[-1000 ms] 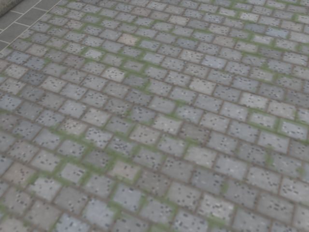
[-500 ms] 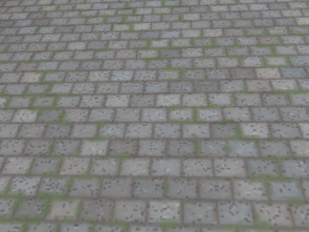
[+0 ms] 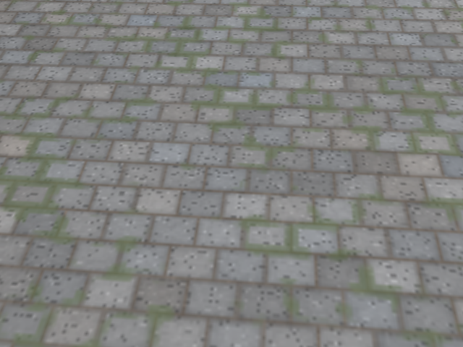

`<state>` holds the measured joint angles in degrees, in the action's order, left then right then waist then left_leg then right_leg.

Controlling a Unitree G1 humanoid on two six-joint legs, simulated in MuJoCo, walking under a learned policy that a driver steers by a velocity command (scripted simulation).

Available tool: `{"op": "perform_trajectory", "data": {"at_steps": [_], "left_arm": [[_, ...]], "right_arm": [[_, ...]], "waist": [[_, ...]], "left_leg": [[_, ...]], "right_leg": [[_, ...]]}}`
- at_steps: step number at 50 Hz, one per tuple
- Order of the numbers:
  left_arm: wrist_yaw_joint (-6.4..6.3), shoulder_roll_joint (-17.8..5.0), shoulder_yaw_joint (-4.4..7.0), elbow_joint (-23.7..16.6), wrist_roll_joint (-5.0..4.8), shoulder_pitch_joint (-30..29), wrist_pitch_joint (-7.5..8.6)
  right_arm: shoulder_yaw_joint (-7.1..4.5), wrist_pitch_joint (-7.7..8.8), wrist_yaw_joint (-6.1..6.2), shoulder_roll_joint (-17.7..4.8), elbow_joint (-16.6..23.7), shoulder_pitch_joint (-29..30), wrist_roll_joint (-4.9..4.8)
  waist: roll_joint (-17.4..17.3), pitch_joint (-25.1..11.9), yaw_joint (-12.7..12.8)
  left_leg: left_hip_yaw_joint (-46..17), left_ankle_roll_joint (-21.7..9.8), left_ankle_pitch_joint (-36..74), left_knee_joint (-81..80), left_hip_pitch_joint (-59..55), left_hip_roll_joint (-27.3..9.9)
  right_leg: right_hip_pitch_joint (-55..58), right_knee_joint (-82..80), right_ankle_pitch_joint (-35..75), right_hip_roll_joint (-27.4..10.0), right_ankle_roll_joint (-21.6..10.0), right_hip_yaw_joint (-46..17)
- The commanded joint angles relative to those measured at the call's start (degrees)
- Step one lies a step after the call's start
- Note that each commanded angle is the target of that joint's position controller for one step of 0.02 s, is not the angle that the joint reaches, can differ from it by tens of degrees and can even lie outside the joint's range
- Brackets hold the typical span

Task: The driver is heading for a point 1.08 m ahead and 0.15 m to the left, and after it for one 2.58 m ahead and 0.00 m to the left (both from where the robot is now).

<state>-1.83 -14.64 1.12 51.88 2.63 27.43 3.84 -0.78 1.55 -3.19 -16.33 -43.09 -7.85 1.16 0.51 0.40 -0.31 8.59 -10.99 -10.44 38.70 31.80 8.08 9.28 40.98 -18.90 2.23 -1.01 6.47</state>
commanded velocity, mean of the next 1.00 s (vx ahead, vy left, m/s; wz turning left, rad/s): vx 0.97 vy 0.00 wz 0.27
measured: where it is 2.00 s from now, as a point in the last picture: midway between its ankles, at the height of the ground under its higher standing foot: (179, 120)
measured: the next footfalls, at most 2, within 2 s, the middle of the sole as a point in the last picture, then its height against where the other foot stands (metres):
right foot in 0.38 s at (284, 299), level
left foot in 0.78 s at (155, 233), level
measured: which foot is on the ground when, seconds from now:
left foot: down 0.00-0.38, up 0.40-0.76, down 0.78-1.00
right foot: up 0.00-0.36, down 0.38-0.78, up 0.80-1.00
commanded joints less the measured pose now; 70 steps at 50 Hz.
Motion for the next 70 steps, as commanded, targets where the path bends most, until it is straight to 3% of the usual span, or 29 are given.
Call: {"op": "perform_trajectory", "data": {"at_steps": [1,4,7,11,16,18,19,20,21,22,24,27,32,36,38,39,40,41,43,48,53,56,58,59,60,61,63,66,70], "left_arm": [[1.32,-8.3,1.05,-13.6,-1.45,-12.8,3.95],[2.13,-7.1,-0.52,-15.7,0.43,-16.7,4.73],[2.49,-5.5,-1.59,-16.7,2.66,-15.8,0.6],[3.87,-3.6,-3.04,-22.7,0.33,-29.7,0.42],[2.77,-6.9,-1.64,-22.3,-0.64,-28.7,0.96],[1.24,-11.6,0.74,-18.5,-1.18,-13.4,1.6],[-0.08,-15.4,2.57,-15.8,-0.47,-0.5,1.8],[-0.93,-19.0,3.77,-14.1,2.07,7.2,1.85],[-0.02,-21.3,4.77,-14.3,1.8,1.1,1.36],[0.39,-13.9,3.82,-15.8,1.26,-6.1,1.0],[1.07,-7.9,2.33,-13.4,1.08,-8.0,0.98],[2.12,-4.2,1.17,-6.9,-0.16,-2.8,2.82],[2.56,-8.0,2.2,-5.4,-2.07,-6.0,3.44],[3.34,-14.5,3.66,-3.3,-2.44,-2.1,3.41],[2.83,-16.2,4.01,-2.5,-2.44,-1.4,2.68],[2.84,-13.3,3.25,-3.2,-2.31,-1.2,2.65],[2.75,-3.0,1.39,-5.7,-3.05,3.4,2.41],[2.66,-6.7,2.16,-7.1,-4.24,2.6,1.74],[2.95,-7.0,2.33,-7.0,-2.84,-4.8,0.66],[4.44,-2.7,2.42,-7.7,-1.17,-9.7,-3.33],[6.54,-1.0,0.72,-12.6,-1.01,-18.1,-2.22],[6.62,-4.7,2.11,-9.6,-0.25,-6.8,-2.5],[4.53,-10.0,4.62,-5.7,0.25,7.0,-2.62],[2.98,-14.3,6.05,-6.3,-1.45,2.2,-3.13],[3.29,-20.5,6.73,-9.4,-1.09,-1.1,-3.06],[3.41,-19.9,7.24,-12.4,-2.41,-3.2,-3.38],[1.63,-12.3,5.59,-15.1,-2.83,-12.5,-4.62],[1.51,-10.5,4.82,-12.8,-2.85,-11.6,-4.14],[1.55,-13.1,6.09,-12.8,-2.21,-11.2,-4.1]], "right_arm": [[-6.64,-0.9,1.71,-17.8,-3.4,-19.9,-1.14],[-4.71,0.55,3.07,-8.3,-4.8,-16.4,-0.25],[-3.93,2.67,3.08,-8.5,-3.5,-12.3,-0.53],[-4.82,3.87,2.85,-10.0,-2.7,-13.1,-1.33],[-6.23,3.4,2.99,-13.0,-3.5,-17.4,-1.63],[-6.87,3.55,2.78,-16.2,-2.9,-14.3,-0.76],[-6.21,4.31,2.59,-13.5,-1.7,-11.2,-0.29],[-3.51,4.78,3.06,-2.5,0.9,-11.2,-1.1],[-2.56,4.28,3.06,-3.7,4.3,-15.4,-3.11],[-3.06,3.01,3.46,-8.0,2.4,-9.5,-1.18],[-3.03,2.01,1.58,-7.2,2.9,-3.7,0.73],[-1.05,0.97,-0.18,-1.2,5.7,-2.2,1.7],[0.95,1.67,-1.99,-3.5,11.8,10.0,2.13],[0.38,2.24,-0.84,-5.8,10.1,8.3,1.31],[-1.65,2.63,1.27,-9.2,4.6,-8.9,2.08],[-3.25,2.74,2.71,-13.3,2.7,-17.4,3.19],[-4.12,3.34,3.57,-17.8,3.1,-19.7,4.8],[-4.27,2.7,3.64,-16.8,3.8,-17.7,3.14],[-2.75,3.29,3.4,-8.1,3.1,-8.9,1.79],[-1.29,5.77,3.2,-1.2,-1.6,-9.3,-0.39],[-1.76,6.42,4.33,-3.3,-1.6,-4.6,-1.24],[-3.69,5.97,4.97,-10.2,-0.8,-4.9,-2.27],[-3.92,4.45,4.38,-9.6,-0.3,-3.6,-2.88],[-3.29,3.63,3.81,-5.0,-1.1,-6.2,-1.82],[-2.37,2.68,4.41,-3.1,2.1,-19.1,-0.92],[-2.02,2.17,5.03,-5.2,3.0,-18.8,0.56],[-2.06,1.03,5.4,-8.2,3.8,-12.8,1.76],[-1.98,-2.15,5.66,-7.1,5.3,-8.0,2.22],[-1.2,-3.2,5.64,-4.4,7.1,-4.3,1.39]], "waist": [[-9.5,-14.4,-9.1],[7.0,1.0,-1.3],[4.2,6.5,3.7],[-0.3,9.2,-0.7],[-2.9,0.3,-3.1],[-3.0,-10.1,5.9],[-1.9,-16.5,12.2],[12.9,-21.8,11.8],[24.7,-27.7,5.8],[12.0,-16.6,6.3],[2.3,-5.6,5.3],[5.7,-0.5,1.5],[2.8,6.0,-1.5],[2.9,3.3,-2.8],[2.7,-7.2,-11.2],[0.1,-13.0,-14.3],[-15.1,-20.1,-8.8],[-14.4,-22.1,-8.0],[-5.4,-4.4,-4.0],[-3.6,4.0,1.9],[-4.2,4.9,3.9],[-4.7,-3.9,8.7],[-1.1,-10.0,14.8],[9.1,-4.2,11.6],[10.3,-14.1,2.3],[3.2,-23.3,3.8],[-4.0,-13.6,1.2],[-5.9,-4.0,-0.9],[-3.5,-8.1,0.0]], "left_leg": [[-61.3,-19.1,-20.9,-21.2,-55.1,-21.7],[-45.8,-11.4,-11.8,-26.3,-29.9,-17.3],[-35.5,-9.6,-8.1,-29.1,-12.4,-10.5],[-29.3,-5.7,4.8,-33.1,-1.7,-5.6],[-30.9,-0.3,34.6,-20.6,-22.5,-7.7],[-30.3,2.5,41.5,0.8,-22.5,-6.8],[-28.0,3.1,31.8,16.4,-13.7,-4.7],[-21.6,3.2,-17.6,35.9,2.0,-0.1],[-17.2,3.6,-17.3,45.4,11.5,-0.8],[-15.4,3.3,-9.8,45.5,14.9,-6.3],[-13.9,4.1,-4.7,40.4,12.5,-9.6],[-17.0,4.6,-7.8,35.8,11.9,-9.4],[-8.5,7.1,6.5,6.4,3.6,-11.2],[-5.7,6.6,6.1,-1.6,-14.7,-7.1],[-6.2,6.1,2.0,-4.8,-35.0,-5.1],[-14.6,6.1,-8.9,-4.7,-48.0,-14.2],[-40.3,5.0,-29.3,-12.4,-56.0,-31.8],[-56.5,3.5,-34.2,-23.8,-51.6,-34.7],[-36.9,3.0,-20.9,-23.6,-36.6,-28.5],[-11.4,5.5,23.0,-26.4,-27.0,-22.4],[6.2,7.8,36.2,-24.5,-19.9,-16.4],[5.4,9.1,53.3,-6.6,-22.1,-19.5],[4.0,11.1,31.3,23.4,-16.5,-17.1],[4.6,13.1,-21.6,44.6,-4.3,-6.4],[-4.3,15.0,-27.2,59.0,4.3,-4.9],[-12.8,15.2,-21.6,59.8,6.2,-7.1],[-14.5,14.8,-16.8,50.1,8.7,-10.4],[-13.7,15.5,-15.0,35.3,0.3,-12.2],[-13.9,15.5,-8.1,26.6,0.0,-11.3]], "right_leg": [[-59.3,61.0,-1.9,4.3,3.0,-13.8],[-53.6,42.7,1.2,-5.1,0.5,-15.2],[-48.3,32.0,-2.5,-8.0,2.4,-11.3],[-35.9,4.1,17.0,-7.7,4.4,-6.0],[-26.8,-11.1,21.0,-1.9,2.3,-6.1],[-8.8,-11.8,12.7,-1.2,1.1,-6.9],[6.0,-8.4,2.9,-7.6,-0.2,-11.5],[19.4,-11.9,-13.2,-25.6,-2.4,-31.8],[19.4,-23.6,-21.0,-32.6,-7.8,-59.6],[10.1,-25.2,-26.7,-27.8,-6.9,-50.1],[-4.3,-24.9,-7.6,-21.7,-5.4,-32.1],[-12.2,-27.1,5.8,-17.5,-6.3,-23.7],[-24.2,-38.4,12.7,-12.1,-7.6,-12.7],[-20.5,-33.9,43.9,-14.3,-7.7,-10.3],[-21.6,-8.6,51.1,-11.3,-5.9,-8.3],[-32.3,9.5,35.7,-7.4,-5.2,-7.4],[-45.3,31.8,-9.5,-1.9,-4.9,-9.5],[-50.2,39.5,-5.7,-1.2,-5.9,-12.5],[-53.4,36.1,4.5,-6.7,-5.4,-10.8],[-52.6,31.7,5.2,-9.4,-2.8,-8.5],[-37.7,0.2,25.7,-3.6,-3.0,1.4],[-20.0,-3.0,25.9,3.0,-6.0,3.9],[-4.3,-7.6,29.1,2.8,-10.0,-1.6],[-1.2,-9.5,54.3,-3.6,-11.7,-10.0],[8.1,-4.5,96.8,-17.7,-21.3,-31.1],[11.1,-9.5,87.4,-21.3,-25.4,-39.1],[-4.8,-20.8,38.5,-16.7,-23.6,-42.2],[-22.9,-22.4,43.2,-10.1,-17.2,-32.5],[-22.4,-19.2,45.7,-5.5,-10.9,-30.3]]}}
Over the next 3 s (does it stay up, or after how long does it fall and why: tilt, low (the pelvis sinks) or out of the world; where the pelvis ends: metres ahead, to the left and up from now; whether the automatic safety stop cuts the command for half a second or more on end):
stays up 2.16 0.17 0.02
